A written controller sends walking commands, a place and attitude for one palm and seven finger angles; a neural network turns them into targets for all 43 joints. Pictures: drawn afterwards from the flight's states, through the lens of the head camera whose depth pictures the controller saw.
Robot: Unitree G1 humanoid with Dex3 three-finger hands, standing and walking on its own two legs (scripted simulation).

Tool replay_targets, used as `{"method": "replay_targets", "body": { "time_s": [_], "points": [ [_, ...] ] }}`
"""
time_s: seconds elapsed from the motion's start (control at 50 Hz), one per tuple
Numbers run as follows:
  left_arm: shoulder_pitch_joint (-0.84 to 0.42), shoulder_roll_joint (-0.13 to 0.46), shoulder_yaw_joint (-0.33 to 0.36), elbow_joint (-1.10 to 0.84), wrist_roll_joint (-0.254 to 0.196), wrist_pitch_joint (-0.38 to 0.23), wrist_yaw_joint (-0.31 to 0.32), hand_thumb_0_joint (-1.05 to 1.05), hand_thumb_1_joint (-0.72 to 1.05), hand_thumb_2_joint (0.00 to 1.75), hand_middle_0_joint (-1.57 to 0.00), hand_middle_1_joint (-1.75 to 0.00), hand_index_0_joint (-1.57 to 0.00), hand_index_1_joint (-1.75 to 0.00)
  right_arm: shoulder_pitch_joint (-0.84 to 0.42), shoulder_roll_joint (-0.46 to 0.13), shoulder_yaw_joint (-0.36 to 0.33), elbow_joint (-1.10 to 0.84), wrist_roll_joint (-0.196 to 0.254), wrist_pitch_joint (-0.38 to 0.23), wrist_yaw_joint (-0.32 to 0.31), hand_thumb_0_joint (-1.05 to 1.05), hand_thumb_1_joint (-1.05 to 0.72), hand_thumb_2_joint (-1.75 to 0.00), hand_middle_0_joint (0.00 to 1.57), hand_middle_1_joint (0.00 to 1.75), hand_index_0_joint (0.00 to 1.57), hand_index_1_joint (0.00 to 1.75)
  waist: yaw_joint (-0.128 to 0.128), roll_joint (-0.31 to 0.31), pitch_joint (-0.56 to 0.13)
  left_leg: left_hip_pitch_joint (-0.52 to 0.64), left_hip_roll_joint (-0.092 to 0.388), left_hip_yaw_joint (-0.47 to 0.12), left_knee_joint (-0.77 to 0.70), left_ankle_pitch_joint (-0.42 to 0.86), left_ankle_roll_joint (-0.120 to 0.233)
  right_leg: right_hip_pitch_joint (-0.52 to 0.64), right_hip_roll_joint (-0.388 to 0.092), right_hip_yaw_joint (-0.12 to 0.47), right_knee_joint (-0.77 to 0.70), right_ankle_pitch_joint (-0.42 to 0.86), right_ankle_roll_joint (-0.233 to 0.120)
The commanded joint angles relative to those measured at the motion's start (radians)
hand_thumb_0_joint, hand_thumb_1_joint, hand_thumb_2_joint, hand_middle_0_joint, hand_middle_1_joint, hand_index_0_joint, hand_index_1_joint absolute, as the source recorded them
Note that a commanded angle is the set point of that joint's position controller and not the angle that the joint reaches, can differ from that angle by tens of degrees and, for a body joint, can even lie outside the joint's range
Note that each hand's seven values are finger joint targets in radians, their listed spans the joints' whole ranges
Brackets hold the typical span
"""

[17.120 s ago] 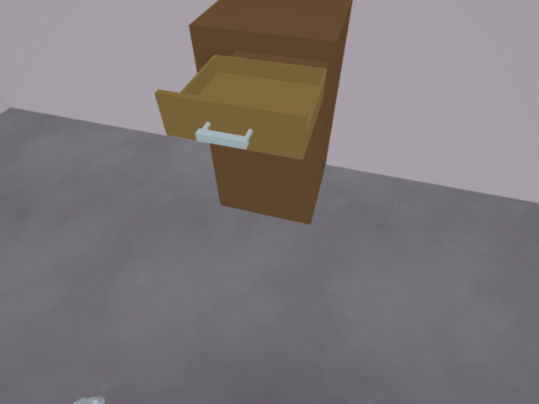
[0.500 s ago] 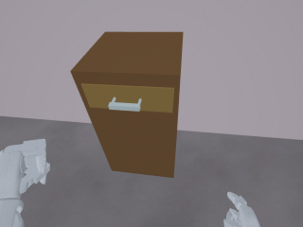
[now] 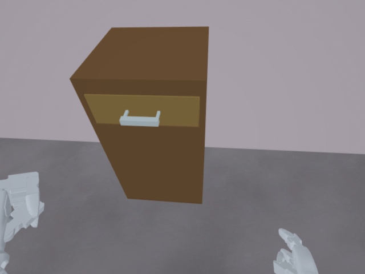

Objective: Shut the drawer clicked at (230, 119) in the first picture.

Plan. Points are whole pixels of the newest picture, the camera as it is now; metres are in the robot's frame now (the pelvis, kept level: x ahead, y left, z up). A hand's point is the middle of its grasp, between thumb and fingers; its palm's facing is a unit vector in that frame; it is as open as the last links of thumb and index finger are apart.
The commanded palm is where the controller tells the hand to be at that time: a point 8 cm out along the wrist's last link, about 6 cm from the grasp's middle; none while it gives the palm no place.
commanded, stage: step back with the hand held close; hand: left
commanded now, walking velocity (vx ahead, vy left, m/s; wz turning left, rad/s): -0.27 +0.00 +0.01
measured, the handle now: (141, 117) +0.64 +0.21 -0.06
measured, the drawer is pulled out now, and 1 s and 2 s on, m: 0.00 0.00 0.00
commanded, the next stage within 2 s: stop stepping back and stand still in 1.12 s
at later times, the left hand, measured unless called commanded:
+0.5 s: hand out of the picture +0.13 +0.28 +0.15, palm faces +0.34 -0.78 -0.52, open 3.2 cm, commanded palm +0.06 +0.32 +0.17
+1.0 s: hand out of the picture +0.07 +0.30 +0.17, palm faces +0.38 -0.79 -0.49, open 3.2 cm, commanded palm +0.00 +0.33 +0.17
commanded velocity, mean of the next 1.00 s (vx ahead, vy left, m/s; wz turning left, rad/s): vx -0.33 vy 0.00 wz -0.02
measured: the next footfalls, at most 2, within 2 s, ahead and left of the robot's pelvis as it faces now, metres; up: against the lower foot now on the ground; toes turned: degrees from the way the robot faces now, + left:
right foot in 1.14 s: -0.24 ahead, -0.11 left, +0.00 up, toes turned -1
right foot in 1.60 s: -0.22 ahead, -0.04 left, +0.00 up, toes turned -10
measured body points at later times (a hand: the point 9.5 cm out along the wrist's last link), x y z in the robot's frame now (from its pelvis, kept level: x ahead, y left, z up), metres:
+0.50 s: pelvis -0.06 +0.04 -0.01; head -0.04 +0.04 +0.44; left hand +0.11 +0.32 +0.18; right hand +0.12 -0.20 -0.09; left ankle +0.01 +0.10 -0.74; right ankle -0.03 -0.09 -0.74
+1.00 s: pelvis -0.12 +0.04 -0.01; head -0.10 +0.08 +0.44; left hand +0.04 +0.34 +0.19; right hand +0.05 -0.20 -0.08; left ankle +0.01 +0.11 -0.74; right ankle -0.19 -0.10 -0.70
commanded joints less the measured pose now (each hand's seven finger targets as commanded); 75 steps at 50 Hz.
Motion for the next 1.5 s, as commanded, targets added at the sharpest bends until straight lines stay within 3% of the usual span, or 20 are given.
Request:
{"method": "replay_targets", "body": {
  "time_s": [0.0, 0.18, 0.34, 0.46, 0.56, 0.68, 0.74, 0.8, 0.84, 0.86, 0.92, 1.0, 1.06, 1.1, 1.16, 1.22, 1.32, 1.38, 1.44, 1.48],
  "points": [
    [0.040, 0.177, 0.128, -0.187, -0.011, -0.061, 0.022, 0.00, 0.90, 0.90, -1.40, -1.60, -1.40, -1.60, -0.111, -0.093, -0.044, -0.174, 0.006, -0.015, -0.014, 0.00, -0.90, -0.90, 0.20, 0.30, 0.20, 0.30, -0.001, -0.080, -0.142, 0.088, 0.043, -0.047, -0.008, 0.325, 0.038, -0.033, -0.121, 0.076, -0.027, 0.386, 0.074],
    [0.060, 0.205, 0.140, -0.254, -0.008, -0.064, 0.042, 0.00, 0.90, 0.90, -1.40, -1.60, -1.40, -1.60, -0.101, -0.100, -0.053, -0.196, 0.010, -0.008, -0.028, 0.00, -0.90, -0.90, 0.20, 0.30, 0.20, 0.30, -0.004, -0.043, -0.149, 0.001, 0.063, -0.079, -0.035, 0.270, 0.037, -0.040, -0.096, 0.073, 0.015, 0.274, 0.064],
    [0.049, 0.197, 0.146, -0.256, 0.015, -0.101, 0.054, 0.00, 0.90, 0.90, -1.40, -1.60, -1.40, -1.60, -0.093, -0.118, -0.054, -0.208, 0.008, -0.034, -0.029, 0.00, -0.90, -0.90, 0.20, 0.30, 0.20, 0.30, -0.016, -0.009, -0.071, -0.262, 0.101, -0.158, -0.146, -0.196, 0.066, 0.019, -0.063, 0.087, 0.055, 0.034, 0.059],
    [0.032, 0.210, 0.180, -0.310, 0.053, -0.117, 0.053, 0.00, 0.90, 0.90, -1.40, -1.60, -1.40, -1.60, -0.094, -0.132, -0.060, -0.224, 0.001, -0.077, -0.037, 0.00, -0.90, -0.90, 0.20, 0.30, 0.20, 0.30, -0.001, 0.078, -0.089, -0.511, 0.189, -0.280, -0.264, -0.459, 0.115, 0.193, 0.003, 0.088, 0.282, 0.074, 0.068],
    [0.044, 0.197, 0.187, -0.321, 0.042, -0.132, 0.045, 0.00, 0.90, 0.90, -1.40, -1.60, -1.40, -1.60, -0.070, -0.122, -0.062, -0.203, -0.002, -0.100, -0.034, 0.00, -0.90, -0.90, 0.20, 0.30, 0.20, 0.30, -0.012, -0.025, -0.121, -0.430, 0.140, -0.213, -0.142, -0.342, 0.095, 0.127, -0.025, 0.148, 0.220, 0.136, 0.056],
    [-0.004, 0.200, 0.156, -0.309, 0.026, -0.144, 0.054, 0.00, 0.90, 0.90, -1.40, -1.60, -1.40, -1.60, -0.057, -0.098, -0.066, -0.156, -0.010, -0.093, -0.021, 0.00, -0.90, -0.90, 0.20, 0.30, 0.20, 0.30, -0.033, -0.153, -0.077, -0.143, 0.024, -0.103, 0.159, -0.171, 0.018, -0.291, -0.171, 0.296, -0.045, -0.108, -0.020],
    [-0.012, 0.214, 0.156, -0.317, 0.023, -0.155, 0.068, 0.00, 0.90, 0.90, -1.40, -1.60, -1.40, -1.60, -0.058, -0.091, -0.067, -0.144, -0.008, -0.084, -0.020, 0.00, -0.90, -0.90, 0.20, 0.30, 0.20, 0.30, -0.042, -0.149, -0.089, -0.047, 0.006, -0.089, 0.213, -0.092, 0.002, -0.375, -0.201, 0.261, -0.055, -0.055, -0.037],
    [0.027, 0.233, 0.181, -0.351, 0.029, -0.169, 0.071, 0.00, 0.90, 0.90, -1.40, -1.60, -1.40, -1.60, -0.079, -0.108, -0.063, -0.159, -0.007, -0.091, -0.029, 0.00, -0.90, -0.90, 0.20, 0.30, 0.20, 0.30, -0.038, 0.001, -0.095, -0.137, 0.103, -0.201, -0.002, -0.175, 0.038, -0.279, -0.078, 0.149, 0.081, -0.061, 0.018],
    [0.025, 0.227, 0.210, -0.361, 0.053, -0.180, 0.060, 0.00, 0.90, 0.90, -1.40, -1.60, -1.40, -1.60, -0.109, -0.138, -0.066, -0.182, -0.015, -0.114, -0.034, 0.00, -0.90, -0.90, 0.20, 0.30, 0.20, 0.30, -0.022, 0.213, -0.095, -0.533, 0.292, -0.423, -0.348, -0.615, 0.125, 0.076, 0.074, 0.076, 0.440, -0.079, 0.066],
    [0.006, 0.234, 0.220, -0.354, 0.065, -0.176, 0.055, 0.00, 0.90, 0.90, -1.40, -1.60, -1.40, -1.60, -0.120, -0.131, -0.068, -0.182, -0.022, -0.120, -0.036, 0.00, -0.90, -0.90, 0.20, 0.30, 0.20, 0.30, -0.017, 0.228, -0.090, -0.628, 0.344, -0.487, -0.398, -0.661, 0.156, 0.127, 0.082, 0.099, 0.595, -0.102, 0.067],
    [0.047, 0.225, 0.220, -0.358, 0.046, -0.165, 0.055, 0.00, 0.90, 0.90, -1.40, -1.60, -1.40, -1.60, -0.080, -0.103, -0.077, -0.160, -0.028, -0.135, -0.015, 0.00, -0.90, -0.90, 0.20, 0.30, 0.20, 0.30, -0.006, 0.073, -0.136, -0.392, 0.301, -0.361, -0.290, -0.404, 0.138, -0.034, 0.056, 0.097, 0.584, -0.238, 0.049],
    [0.086, 0.188, 0.144, -0.366, 0.001, -0.162, 0.042, 0.00, 0.90, 0.90, -1.40, -1.60, -1.40, -1.60, -0.051, -0.082, -0.057, -0.112, -0.032, -0.151, 0.006, 0.00, -0.90, -0.90, 0.20, 0.30, 0.20, 0.30, -0.006, 0.134, -0.181, -0.083, 0.224, -0.235, -0.289, -0.215, 0.024, -0.122, 0.043, 0.020, 0.209, -0.345, 0.019],
    [0.031, 0.225, 0.149, -0.373, 0.004, -0.184, 0.034, 0.00, 0.90, 0.90, -1.40, -1.60, -1.40, -1.60, -0.018, -0.077, -0.055, -0.067, -0.046, -0.133, 0.010, 0.00, -0.90, -0.90, 0.20, 0.30, 0.20, 0.30, -0.016, 0.075, -0.198, 0.096, 0.155, -0.120, -0.127, 0.081, -0.059, -0.160, -0.038, 0.084, -0.112, -0.148, -0.014],
    [-0.052, 0.273, 0.181, -0.380, -0.004, -0.206, 0.038, 0.00, 0.90, 0.90, -1.40, -1.60, -1.40, -1.60, -0.037, -0.068, -0.045, -0.065, -0.040, -0.124, 0.001, 0.00, -0.90, -0.90, 0.20, 0.30, 0.20, 0.30, -0.030, -0.049, -0.206, 0.265, 0.103, -0.037, 0.087, 0.148, -0.040, -0.364, -0.158, 0.144, -0.140, -0.006, -0.031],
    [-0.102, 0.273, 0.174, -0.425, -0.013, -0.201, 0.033, 0.00, 0.90, 0.90, -1.40, -1.60, -1.40, -1.60, -0.088, -0.082, -0.057, -0.089, -0.015, -0.152, -0.019, 0.00, -0.90, -0.90, 0.20, 0.30, 0.20, 0.30, -0.031, -0.067, -0.222, 0.310, 0.102, -0.053, 0.035, 0.088, -0.044, -0.395, -0.072, 0.039, -0.033, -0.144, 0.008],
    [0.079, 0.271, 0.223, -0.350, -0.036, -0.179, 0.026, 0.00, 0.90, 0.90, -1.40, -1.60, -1.40, -1.60, -0.097, -0.076, -0.047, -0.128, -0.018, -0.131, -0.018, 0.00, -0.90, -0.90, 0.20, 0.30, 0.20, 0.30, -0.020, 0.041, -0.140, 0.209, 0.090, -0.072, 0.006, -0.098, -0.064, -0.425, -0.042, 0.017, -0.033, -0.367, -0.021],
    [0.045, 0.243, 0.207, -0.335, -0.032, -0.112, 0.041, 0.00, 0.90, 0.90, -1.40, -1.60, -1.40, -1.60, -0.061, -0.060, -0.041, -0.118, -0.017, -0.105, -0.033, 0.00, -0.90, -0.90, 0.20, 0.30, 0.20, 0.30, -0.047, -0.191, 0.013, 0.144, 0.027, -0.068, 0.449, -0.070, -0.059, -0.644, -0.244, 0.165, -0.148, -0.500, -0.121],
    [-0.145, 0.214, 0.149, -0.305, -0.003, -0.082, 0.050, 0.00, 0.90, 0.90, -1.40, -1.60, -1.40, -1.60, -0.050, -0.085, -0.030, -0.095, -0.006, -0.136, -0.054, 0.00, -0.90, -0.90, 0.20, 0.30, 0.20, 0.30, -0.065, -0.082, 0.126, 0.078, 0.050, -0.112, 0.217, -0.100, -0.040, -0.563, -0.141, 0.034, 0.015, -0.393, -0.034],
    [-0.178, 0.213, 0.160, -0.365, 0.008, -0.090, 0.059, 0.00, 0.90, 0.90, -1.40, -1.60, -1.40, -1.60, -0.082, -0.107, -0.028, -0.108, -0.013, -0.182, -0.049, 0.00, -0.90, -0.90, 0.20, 0.30, 0.20, 0.30, -0.020, 0.321, 0.024, -0.172, 0.178, -0.456, -0.459, -0.717, -0.127, -0.158, 0.108, -0.034, 0.425, -0.432, 0.025],
    [-0.093, 0.252, 0.197, -0.389, 0.009, -0.098, 0.053, 0.00, 0.90, 0.90, -1.40, -1.60, -1.40, -1.60, -0.081, -0.080, -0.029, -0.111, -0.022, -0.188, -0.028, 0.00, -0.90, -0.90, 0.20, 0.30, 0.20, 0.30, 0.012, 0.232, -0.082, -0.174, 0.173, -0.391, -0.470, -0.622, -0.170, -0.038, 0.124, -0.030, 0.480, -0.392, 0.013]
  ]
}}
